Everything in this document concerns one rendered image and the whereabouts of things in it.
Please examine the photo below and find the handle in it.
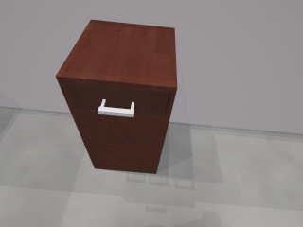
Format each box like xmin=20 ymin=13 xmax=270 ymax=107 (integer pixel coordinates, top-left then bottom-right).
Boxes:
xmin=98 ymin=99 xmax=134 ymax=117

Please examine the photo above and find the drawer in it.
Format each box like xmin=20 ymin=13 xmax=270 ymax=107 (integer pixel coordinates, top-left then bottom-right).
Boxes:
xmin=65 ymin=82 xmax=169 ymax=117

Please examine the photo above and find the cabinet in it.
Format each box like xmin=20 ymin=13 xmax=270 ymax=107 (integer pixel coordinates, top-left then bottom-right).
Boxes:
xmin=56 ymin=19 xmax=178 ymax=174

